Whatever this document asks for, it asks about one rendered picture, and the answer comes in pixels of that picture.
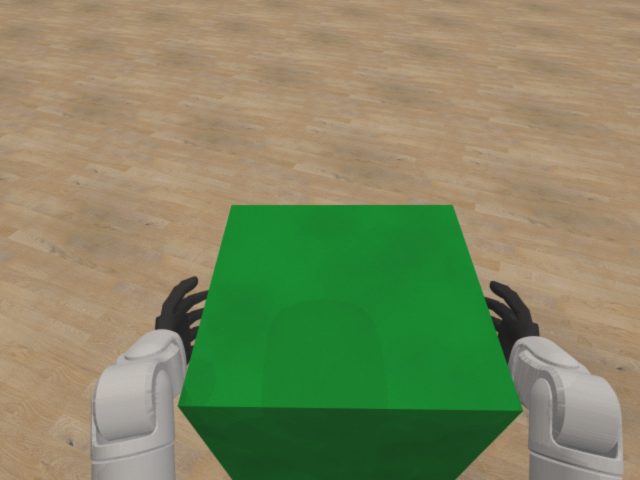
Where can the carton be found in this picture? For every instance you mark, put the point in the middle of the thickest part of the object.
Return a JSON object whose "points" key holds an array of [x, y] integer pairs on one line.
{"points": [[346, 342]]}

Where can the robot left hand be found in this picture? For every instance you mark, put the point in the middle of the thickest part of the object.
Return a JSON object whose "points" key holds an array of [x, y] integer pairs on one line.
{"points": [[174, 314]]}

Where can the robot right hand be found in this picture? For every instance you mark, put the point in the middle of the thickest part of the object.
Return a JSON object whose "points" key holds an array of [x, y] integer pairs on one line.
{"points": [[516, 322]]}

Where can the right robot forearm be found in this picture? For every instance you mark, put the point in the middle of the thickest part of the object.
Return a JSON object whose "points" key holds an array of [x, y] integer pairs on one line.
{"points": [[575, 421]]}

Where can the left robot forearm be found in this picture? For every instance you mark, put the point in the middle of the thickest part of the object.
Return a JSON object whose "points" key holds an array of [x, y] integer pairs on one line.
{"points": [[132, 410]]}

